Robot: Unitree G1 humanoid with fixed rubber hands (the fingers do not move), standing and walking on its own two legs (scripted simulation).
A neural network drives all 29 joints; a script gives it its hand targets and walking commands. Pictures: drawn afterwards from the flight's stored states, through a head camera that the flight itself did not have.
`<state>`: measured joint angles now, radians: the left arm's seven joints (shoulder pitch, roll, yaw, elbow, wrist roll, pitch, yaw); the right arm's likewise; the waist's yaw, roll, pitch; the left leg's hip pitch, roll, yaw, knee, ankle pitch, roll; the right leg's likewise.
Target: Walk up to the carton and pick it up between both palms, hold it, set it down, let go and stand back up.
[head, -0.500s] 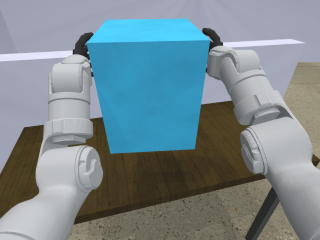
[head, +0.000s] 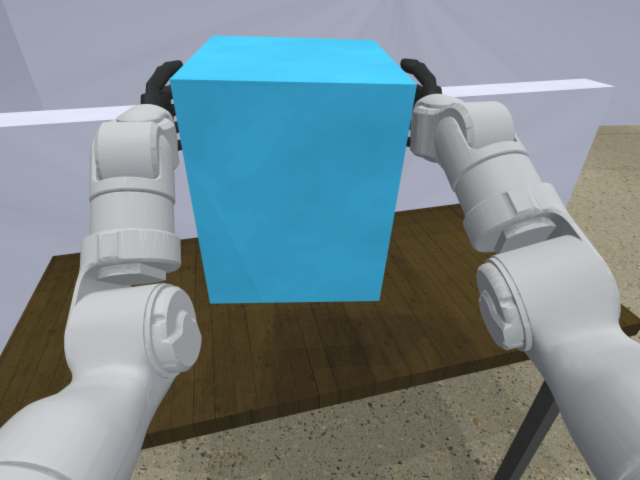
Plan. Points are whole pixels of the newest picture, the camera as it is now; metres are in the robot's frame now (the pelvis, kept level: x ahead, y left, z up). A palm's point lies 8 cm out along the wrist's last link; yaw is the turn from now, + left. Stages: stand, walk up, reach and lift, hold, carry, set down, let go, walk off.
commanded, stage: hold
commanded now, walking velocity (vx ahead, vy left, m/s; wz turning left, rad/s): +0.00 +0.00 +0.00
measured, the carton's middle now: (295, 166) +0.38 +0.00 +0.28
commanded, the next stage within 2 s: none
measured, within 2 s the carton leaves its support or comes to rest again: neither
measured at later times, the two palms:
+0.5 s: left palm (155, 145) +0.37 +0.15 +0.32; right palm (415, 121) +0.36 -0.14 +0.34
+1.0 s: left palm (157, 141) +0.38 +0.15 +0.32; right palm (418, 121) +0.36 -0.14 +0.34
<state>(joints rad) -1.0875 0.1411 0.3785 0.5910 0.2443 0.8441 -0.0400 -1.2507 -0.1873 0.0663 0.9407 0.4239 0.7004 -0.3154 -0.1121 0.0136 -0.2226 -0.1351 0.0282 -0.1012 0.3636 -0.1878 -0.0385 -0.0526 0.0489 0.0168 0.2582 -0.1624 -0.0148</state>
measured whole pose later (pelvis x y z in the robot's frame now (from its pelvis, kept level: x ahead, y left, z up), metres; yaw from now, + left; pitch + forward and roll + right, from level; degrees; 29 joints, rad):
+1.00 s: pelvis +0.00 +0.00 +0.00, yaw +0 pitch -2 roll -1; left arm -1.06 0.11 0.37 0.58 0.24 0.82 -0.01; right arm -1.26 -0.19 0.04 0.98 0.42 0.66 -0.30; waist -0.10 -0.01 -0.22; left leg -0.15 0.03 -0.09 0.37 -0.19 -0.03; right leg -0.06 0.05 0.03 0.26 -0.16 -0.01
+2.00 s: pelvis +0.00 +0.00 +0.00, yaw +0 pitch -2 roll -1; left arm -1.09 0.15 0.37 0.61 0.23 0.83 -0.03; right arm -1.25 -0.18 0.05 0.96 0.41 0.69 -0.31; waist -0.11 0.00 -0.23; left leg -0.15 0.03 -0.11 0.37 -0.18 -0.04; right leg -0.07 0.05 0.02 0.25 -0.16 -0.02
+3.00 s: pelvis -0.01 +0.01 +0.00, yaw -1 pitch -2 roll -1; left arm -1.08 0.12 0.37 0.61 0.24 0.80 -0.01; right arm -1.29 -0.19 0.01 1.03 0.41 0.65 -0.30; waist -0.10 -0.01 -0.23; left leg -0.17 0.02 -0.09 0.38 -0.18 -0.03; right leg -0.09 0.05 0.04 0.26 -0.15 -0.01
